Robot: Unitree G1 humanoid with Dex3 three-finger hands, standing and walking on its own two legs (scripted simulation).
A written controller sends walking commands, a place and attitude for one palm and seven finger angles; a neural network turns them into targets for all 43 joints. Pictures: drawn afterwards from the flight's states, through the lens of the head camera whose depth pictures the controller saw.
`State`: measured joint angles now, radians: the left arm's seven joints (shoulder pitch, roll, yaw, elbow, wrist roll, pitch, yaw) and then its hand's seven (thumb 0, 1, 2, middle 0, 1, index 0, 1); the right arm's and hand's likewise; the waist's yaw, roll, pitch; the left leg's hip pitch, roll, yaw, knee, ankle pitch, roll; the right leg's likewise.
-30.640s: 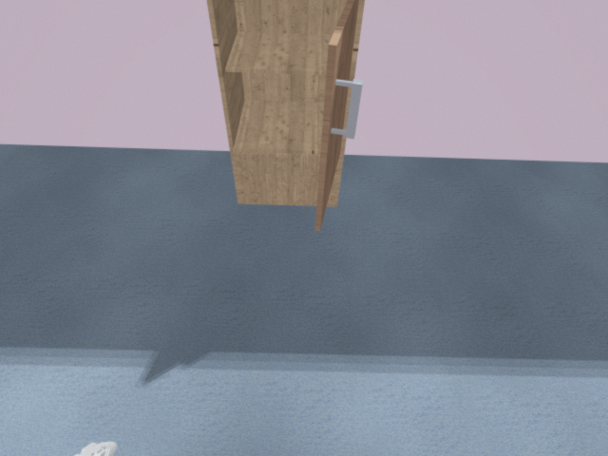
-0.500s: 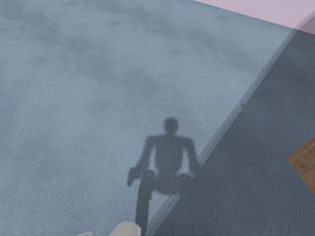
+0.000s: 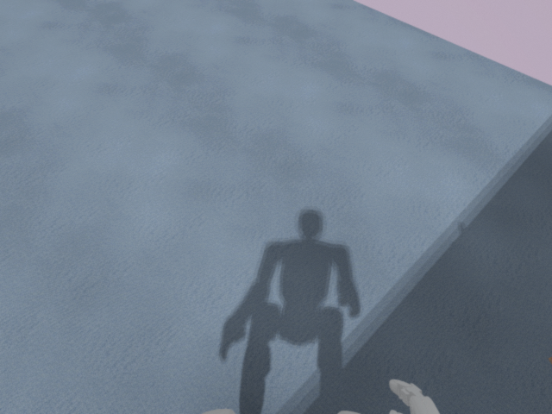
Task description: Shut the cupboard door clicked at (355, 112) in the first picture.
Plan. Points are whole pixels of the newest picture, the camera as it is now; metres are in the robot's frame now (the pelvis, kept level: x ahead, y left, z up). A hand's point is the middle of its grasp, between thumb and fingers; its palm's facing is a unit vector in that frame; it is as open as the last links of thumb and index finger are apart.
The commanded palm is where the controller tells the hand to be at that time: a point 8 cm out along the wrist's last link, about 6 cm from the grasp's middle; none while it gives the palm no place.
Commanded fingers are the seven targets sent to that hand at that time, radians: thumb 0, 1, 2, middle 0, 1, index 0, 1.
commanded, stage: turn to face it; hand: left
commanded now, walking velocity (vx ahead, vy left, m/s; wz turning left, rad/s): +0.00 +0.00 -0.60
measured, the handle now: out of the picture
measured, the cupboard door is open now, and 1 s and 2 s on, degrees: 55 55 55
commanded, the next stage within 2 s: none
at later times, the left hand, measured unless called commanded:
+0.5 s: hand (195, 383) +0.18 +0.16 -0.17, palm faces -0.24 -0.94 -0.23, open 7.4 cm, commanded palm none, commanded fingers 0.00 0.90 0.90 -0.20 -0.30 -0.20 -0.30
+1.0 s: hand (252, 332) +0.27 +0.07 -0.15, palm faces -0.56 -0.78 -0.27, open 7.4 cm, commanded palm none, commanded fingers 0.00 0.90 0.90 -0.20 -0.30 -0.20 -0.30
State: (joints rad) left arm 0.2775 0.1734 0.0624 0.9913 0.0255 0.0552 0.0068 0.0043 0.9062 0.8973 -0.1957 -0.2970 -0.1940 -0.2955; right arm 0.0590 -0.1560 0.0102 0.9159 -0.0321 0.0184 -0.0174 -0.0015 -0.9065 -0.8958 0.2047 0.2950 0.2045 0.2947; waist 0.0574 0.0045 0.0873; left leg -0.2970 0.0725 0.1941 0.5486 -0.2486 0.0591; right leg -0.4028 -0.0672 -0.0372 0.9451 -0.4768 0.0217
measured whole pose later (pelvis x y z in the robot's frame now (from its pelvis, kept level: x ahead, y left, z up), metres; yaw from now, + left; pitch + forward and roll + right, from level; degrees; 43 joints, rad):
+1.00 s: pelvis +0.06 -0.03 -0.01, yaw -35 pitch +1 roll -1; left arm 0.14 0.21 0.06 0.85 0.02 0.04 -0.01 0.00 0.90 0.90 -0.20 -0.30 -0.20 -0.30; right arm 0.20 -0.28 -0.05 0.90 -0.02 0.07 -0.02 0.00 -0.91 -0.90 0.21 0.30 0.20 0.29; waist -0.02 0.05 0.11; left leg -0.47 0.10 0.05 1.07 -0.48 -0.07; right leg -0.28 0.01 -0.02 0.58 -0.32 -0.02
